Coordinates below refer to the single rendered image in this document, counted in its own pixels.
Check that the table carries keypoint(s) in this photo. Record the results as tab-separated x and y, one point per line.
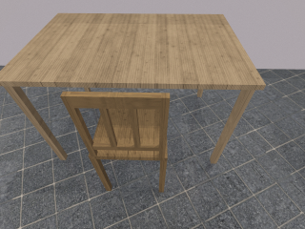
191	51

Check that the chair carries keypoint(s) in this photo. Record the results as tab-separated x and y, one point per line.
131	126

